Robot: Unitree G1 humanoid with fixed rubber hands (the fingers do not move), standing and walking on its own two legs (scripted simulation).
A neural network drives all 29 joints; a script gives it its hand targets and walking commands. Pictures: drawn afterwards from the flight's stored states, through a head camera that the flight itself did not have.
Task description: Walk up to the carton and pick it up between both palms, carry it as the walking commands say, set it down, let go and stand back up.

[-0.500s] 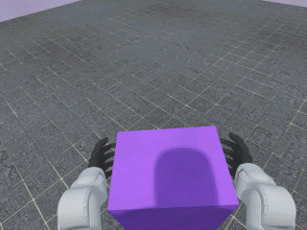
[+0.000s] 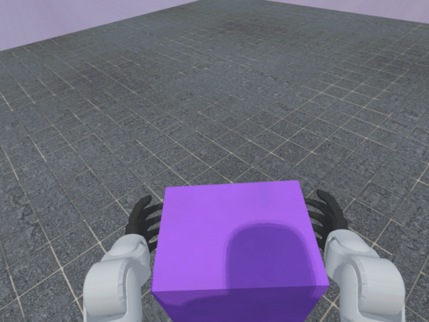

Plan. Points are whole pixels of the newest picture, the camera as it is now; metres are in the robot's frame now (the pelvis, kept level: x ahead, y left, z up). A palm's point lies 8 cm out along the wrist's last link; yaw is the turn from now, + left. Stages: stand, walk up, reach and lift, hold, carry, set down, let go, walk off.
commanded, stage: carry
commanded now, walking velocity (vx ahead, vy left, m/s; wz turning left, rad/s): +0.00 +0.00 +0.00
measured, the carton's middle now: (235, 263) +0.23 +0.00 +0.02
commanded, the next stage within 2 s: none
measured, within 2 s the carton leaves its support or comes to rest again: neither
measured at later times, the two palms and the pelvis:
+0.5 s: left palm (132, 255) +0.20 +0.16 +0.10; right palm (339, 259) +0.20 -0.15 +0.10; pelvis -0.06 +0.01 +0.02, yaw -2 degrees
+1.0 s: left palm (143, 289) +0.16 +0.14 +0.08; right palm (359, 293) +0.16 -0.17 +0.08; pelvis -0.10 -0.01 +0.03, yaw -1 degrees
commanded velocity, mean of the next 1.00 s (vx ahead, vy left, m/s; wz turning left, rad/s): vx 0.00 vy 0.00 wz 0.00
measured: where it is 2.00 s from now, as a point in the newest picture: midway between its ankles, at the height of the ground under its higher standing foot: outside the picture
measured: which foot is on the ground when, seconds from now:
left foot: up 0.00-0.06, down 0.08-1.00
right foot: down 0.00-0.08, up 0.10-0.36, down 0.38-1.00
